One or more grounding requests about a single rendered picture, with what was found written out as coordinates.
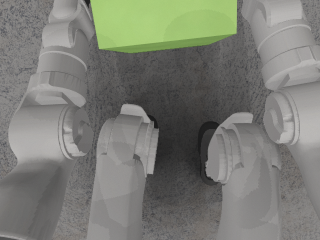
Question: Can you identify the right robot forearm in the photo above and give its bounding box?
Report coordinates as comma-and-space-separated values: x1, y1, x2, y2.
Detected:
241, 0, 320, 91

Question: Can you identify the carton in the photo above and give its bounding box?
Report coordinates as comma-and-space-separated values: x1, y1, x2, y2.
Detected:
90, 0, 237, 54

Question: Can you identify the left robot shin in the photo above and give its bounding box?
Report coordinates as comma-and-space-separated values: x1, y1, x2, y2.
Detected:
96, 104, 151, 160

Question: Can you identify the robot right thigh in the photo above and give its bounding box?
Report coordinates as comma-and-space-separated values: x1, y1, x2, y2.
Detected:
210, 123, 282, 240

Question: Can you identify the left robot forearm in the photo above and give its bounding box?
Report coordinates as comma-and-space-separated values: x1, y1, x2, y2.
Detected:
8, 0, 95, 149

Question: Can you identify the robot left upper arm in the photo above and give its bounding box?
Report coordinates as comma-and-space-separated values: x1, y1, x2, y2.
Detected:
0, 103, 94, 240

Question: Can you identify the robot right upper arm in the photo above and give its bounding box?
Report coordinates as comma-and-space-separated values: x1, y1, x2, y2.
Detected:
263, 81, 320, 220

